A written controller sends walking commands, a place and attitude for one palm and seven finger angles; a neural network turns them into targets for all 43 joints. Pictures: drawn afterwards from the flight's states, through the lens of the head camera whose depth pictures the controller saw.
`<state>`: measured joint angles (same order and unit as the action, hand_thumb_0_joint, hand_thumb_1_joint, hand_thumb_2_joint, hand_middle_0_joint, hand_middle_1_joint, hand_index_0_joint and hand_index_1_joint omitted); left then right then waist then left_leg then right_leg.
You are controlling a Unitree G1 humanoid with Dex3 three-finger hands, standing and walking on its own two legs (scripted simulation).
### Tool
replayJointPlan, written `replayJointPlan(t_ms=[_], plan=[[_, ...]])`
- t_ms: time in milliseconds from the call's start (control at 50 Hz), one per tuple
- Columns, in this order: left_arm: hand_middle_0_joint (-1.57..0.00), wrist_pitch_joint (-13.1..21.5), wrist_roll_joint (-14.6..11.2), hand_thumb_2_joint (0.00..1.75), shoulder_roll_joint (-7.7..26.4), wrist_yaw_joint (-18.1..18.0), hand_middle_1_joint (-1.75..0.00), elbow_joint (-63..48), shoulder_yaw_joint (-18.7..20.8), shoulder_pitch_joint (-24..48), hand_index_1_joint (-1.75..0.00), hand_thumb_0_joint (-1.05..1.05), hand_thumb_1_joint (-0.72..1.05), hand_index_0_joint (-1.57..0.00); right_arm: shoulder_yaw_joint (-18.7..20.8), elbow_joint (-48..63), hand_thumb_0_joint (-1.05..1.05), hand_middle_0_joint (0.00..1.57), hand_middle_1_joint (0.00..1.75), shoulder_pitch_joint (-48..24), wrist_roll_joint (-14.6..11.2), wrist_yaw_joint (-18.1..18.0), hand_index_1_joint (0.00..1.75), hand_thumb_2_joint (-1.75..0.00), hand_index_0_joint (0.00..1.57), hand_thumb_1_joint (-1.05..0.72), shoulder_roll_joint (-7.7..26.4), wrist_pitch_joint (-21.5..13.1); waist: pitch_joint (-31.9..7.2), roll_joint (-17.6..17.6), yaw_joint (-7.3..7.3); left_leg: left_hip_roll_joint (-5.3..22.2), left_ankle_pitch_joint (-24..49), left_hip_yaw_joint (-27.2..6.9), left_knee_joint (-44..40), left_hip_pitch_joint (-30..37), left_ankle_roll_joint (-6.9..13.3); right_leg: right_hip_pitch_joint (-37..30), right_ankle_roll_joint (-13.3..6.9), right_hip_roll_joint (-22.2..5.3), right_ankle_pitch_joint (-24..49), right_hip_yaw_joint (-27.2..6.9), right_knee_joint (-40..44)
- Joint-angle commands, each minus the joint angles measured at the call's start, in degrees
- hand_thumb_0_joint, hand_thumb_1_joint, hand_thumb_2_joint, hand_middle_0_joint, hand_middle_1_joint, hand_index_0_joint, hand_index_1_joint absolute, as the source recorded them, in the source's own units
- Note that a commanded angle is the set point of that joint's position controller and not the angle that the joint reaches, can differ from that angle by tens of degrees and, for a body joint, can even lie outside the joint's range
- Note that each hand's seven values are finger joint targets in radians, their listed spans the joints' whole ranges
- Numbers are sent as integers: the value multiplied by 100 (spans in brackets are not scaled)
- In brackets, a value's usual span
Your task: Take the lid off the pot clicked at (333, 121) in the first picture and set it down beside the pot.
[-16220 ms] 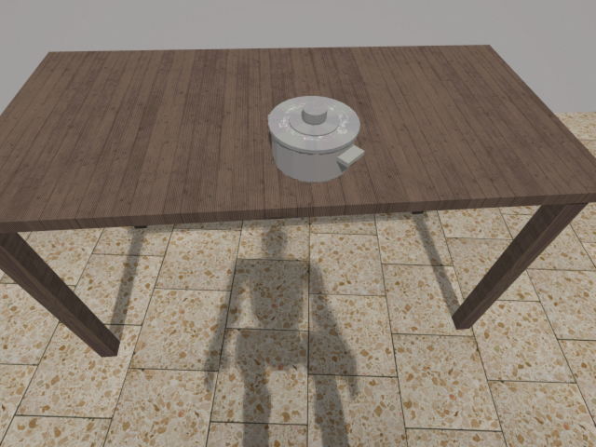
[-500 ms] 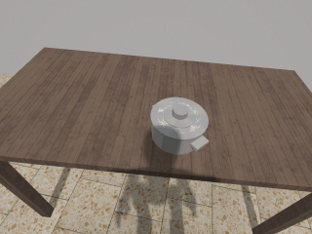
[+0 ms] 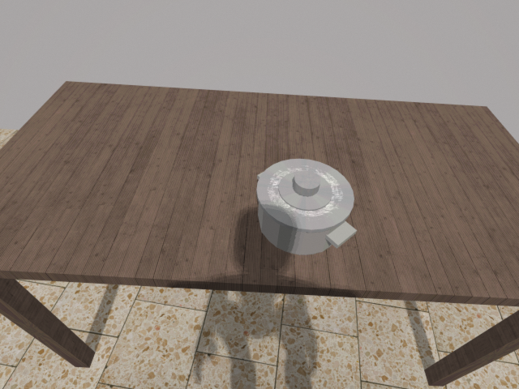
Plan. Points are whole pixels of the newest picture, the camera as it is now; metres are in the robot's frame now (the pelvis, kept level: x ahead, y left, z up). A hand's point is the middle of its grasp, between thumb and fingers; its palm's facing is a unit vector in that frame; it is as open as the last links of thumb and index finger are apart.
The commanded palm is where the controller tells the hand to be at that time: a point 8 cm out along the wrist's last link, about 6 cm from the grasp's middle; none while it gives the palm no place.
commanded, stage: look again from close up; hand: left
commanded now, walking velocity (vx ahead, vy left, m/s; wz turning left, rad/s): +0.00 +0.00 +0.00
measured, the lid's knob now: (306, 183) +0.46 -0.05 +0.07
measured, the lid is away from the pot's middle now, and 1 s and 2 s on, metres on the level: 0.00 0.00 0.00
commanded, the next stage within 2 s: shuffle to correct the standing spot in 1.84 s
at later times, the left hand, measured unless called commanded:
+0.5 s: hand out of the picture -0.06 +0.17 -0.18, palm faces +0.06 -0.99 -0.14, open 7.4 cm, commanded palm none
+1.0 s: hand out of the picture +0.00 +0.33 -0.24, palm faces +0.07 -0.98 -0.20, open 7.4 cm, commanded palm none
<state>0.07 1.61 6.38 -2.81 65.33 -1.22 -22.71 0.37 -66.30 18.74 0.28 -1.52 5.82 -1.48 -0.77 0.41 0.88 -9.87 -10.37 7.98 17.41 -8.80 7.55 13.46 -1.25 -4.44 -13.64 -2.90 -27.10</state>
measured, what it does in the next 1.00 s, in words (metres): steps to the left: left foot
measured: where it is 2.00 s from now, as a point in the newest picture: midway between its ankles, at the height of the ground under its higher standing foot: outside the picture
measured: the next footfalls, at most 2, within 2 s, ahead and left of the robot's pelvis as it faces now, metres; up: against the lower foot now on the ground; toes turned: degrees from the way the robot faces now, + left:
left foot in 0.86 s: +0.03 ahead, +0.21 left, +0.00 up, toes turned -4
right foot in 1.18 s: +0.00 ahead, +0.02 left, +0.00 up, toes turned +1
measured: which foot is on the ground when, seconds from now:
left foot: down 0.00-0.74, up 0.76-0.84, down 0.86-1.00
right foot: down 0.00-0.84, up 0.86-1.00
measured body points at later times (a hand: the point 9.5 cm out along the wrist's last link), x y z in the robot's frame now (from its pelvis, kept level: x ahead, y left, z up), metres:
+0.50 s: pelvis +0.01 +0.03 +0.00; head +0.01 +0.04 +0.45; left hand -0.06 +0.22 -0.16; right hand -0.02 -0.18 -0.16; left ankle +0.01 -0.02 -0.73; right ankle +0.01 -0.17 -0.73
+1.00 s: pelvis -0.03 +0.12 -0.04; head -0.04 +0.19 +0.41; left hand +0.00 +0.38 -0.22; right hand -0.04 -0.10 -0.16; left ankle -0.01 +0.21 -0.74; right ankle -0.04 -0.04 -0.67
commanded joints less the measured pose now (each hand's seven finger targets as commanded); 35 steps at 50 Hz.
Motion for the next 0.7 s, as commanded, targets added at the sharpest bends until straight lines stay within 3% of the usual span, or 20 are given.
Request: replayJointPlan(t_ms=[0,40,80,180,240,260,320,360,400,460,500,520,540,560,580,600,620,640,660,680], plan=[[-20,58,-29,90,321,-66,-30,41,73,-735,-30,0,90,-20,80,135,0,20,30,393,2,-67,30,-90,20,-90,568,-72,553,120,23,1880,-7,-1765,-812,45,-1002,529,-79,-78,194,0,54],[-20,34,-32,90,292,-68,-30,53,76,-742,-30,0,90,-20,82,103,0,20,30,452,2,-77,30,-90,20,-90,584,-56,644,65,-2,1906,-334,-1871,-994,-5,-1147,631,-62,-42,59,31,-49],[-20,22,-21,90,286,-70,-30,55,78,-779,-30,0,90,-20,78,99,0,20,30,454,1,-79,30,-90,20,-90,554,-60,689,-47,21,1914,-161,-1870,-983,-29,-1209,646,-62,-37,87,44,-90],[-20,39,-24,90,271,-73,-30,84,79,-815,-30,0,90,-20,65,66,0,20,30,507,1,-84,30,-90,20,-90,513,-75,608,47,27,1896,83,-1766,-877,56,-1074,618,-67,-69,151,19,-41],[-20,12,-23,90,256,-76,-30,117,92,-891,-30,0,90,-20,72,56,0,20,30,522,-6,-100,30,-90,20,-90,524,-51,621,-207,18,1902,-25,-1781,-1065,165,-1314,727,-27,-26,-22,118,-190],[-20,5,-13,90,326,-75,-30,95,93,-857,-30,0,90,-20,69,63,0,20,30,520,-13,-108,30,-90,20,-90,497,-52,728,-173,43,1890,393,-1767,-996,107,-1307,732,-32,-21,-18,181,-189],[-20,19,-29,90,279,-90,-30,157,104,-1019,-30,0,90,-20,73,60,0,20,30,483,-6,-114,30,-90,20,-90,509,-41,573,-101,69,1850,706,-1605,-919,266,-1311,587,-40,-40,-1,217,-71],[-20,14,-28,90,313,-94,-30,174,114,-1046,-30,0,90,-20,77,78,0,20,30,422,-18,-129,30,-90,20,-90,488,-10,844,-109,121,1772,1029,-1553,-900,53,-1411,506,-67,-24,76,338,81],[-20,37,-51,90,284,-108,-30,219,138,-1211,-30,0,90,-20,79,91,0,20,30,362,-24,-130,30,-90,20,-90,506,12,749,-39,149,1683,1216,-1489,-825,159,-1588,360,-118,-63,83,365,247],[-20,57,-85,90,384,-134,-30,256,196,-1423,-30,0,90,-20,106,136,0,20,30,258,-64,-137,30,-90,20,-90,555,61,694,46,230,1514,2662,-1279,-338,418,-1940,248,-191,-84,8,524,400],[-20,95,-108,90,385,-157,-30,253,250,-1493,-30,0,90,-20,135,189,0,20,30,195,-99,-121,30,-90,20,-90,591,83,490,290,202,1387,3089,-1146,322,728,-2002,399,-331,-297,-148,319,532],[-20,105,-117,90,402,-162,-30,227,272,-1403,-30,0,90,-20,145,204,0,20,30,203,-118,-109,30,-90,20,-90,572,98,422,442,153,1359,2876,-1147,625,832,-1959,563,-415,-459,-261,192,587],[-20,110,-119,90,391,-157,-30,164,265,-1180,-30,0,90,-20,151,197,0,20,30,257,-127,-95,30,-90,20,-90,513,110,464,636,26,1390,2274,-1235,814,899,-1781,871,-466,-610,-360,26,599],[-20,96,-103,90,403,-151,-30,62,267,-895,-30,0,90,-20,174,210,0,20,30,311,-133,-88,30,-90,20,-90,458,146,637,821,-53,1429,1811,-1393,851,808,-1669,1139,-468,-657,-479,70,546],[-20,82,-105,90,324,-144,-30,2,246,-692,-30,0,90,-20,168,198,0,20,30,380,-108,-74,30,-90,20,-90,462,151,692,603,-168,1557,1187,-1560,708,895,-1556,1488,-388,-674,-655,24,415],[-20,73,-98,90,287,-134,-30,-35,240,-640,-30,0,90,-20,156,199,0,20,30,444,-74,-74,30,-90,20,-90,439,151,704,279,-162,1671,948,-1712,281,762,-1585,1458,-249,-486,-750,217,248],[-20,53,-93,90,289,-132,-30,-28,259,-858,-30,0,90,-20,158,241,0,20,30,355,-42,-90,30,-90,20,-90,496,151,720,-227,-7,1721,1112,-1779,-189,519,-1818,1106,-87,-219,-802,535,172],[-20,27,-95,90,370,-138,-30,55,314,-1279,-30,0,90,-20,177,353,0,20,30,96,-37,-109,30,-90,20,-90,590,167,699,-670,255,1619,1701,-1621,-454,262,-2248,551,5,-32,-868,864,247],[-20,5,-99,90,606,-155,-30,149,425,-1785,-30,0,90,-20,237,517,0,20,30,-271,-82,-131,30,-90,20,-90,710,223,770,-776,586,1298,2979,-1350,-201,-34,-2927,-32,-44,39,-1020,1172,461],[-20,15,-110,90,817,-204,-30,302,576,-2407,-30,0,90,-20,328,683,0,20,30,-653,-166,-129,30,-90,20,-90,897,281,686,-196,925,836,4470,-1070,1197,-121,-3557,-385,-342,-229,-1069,990,733]])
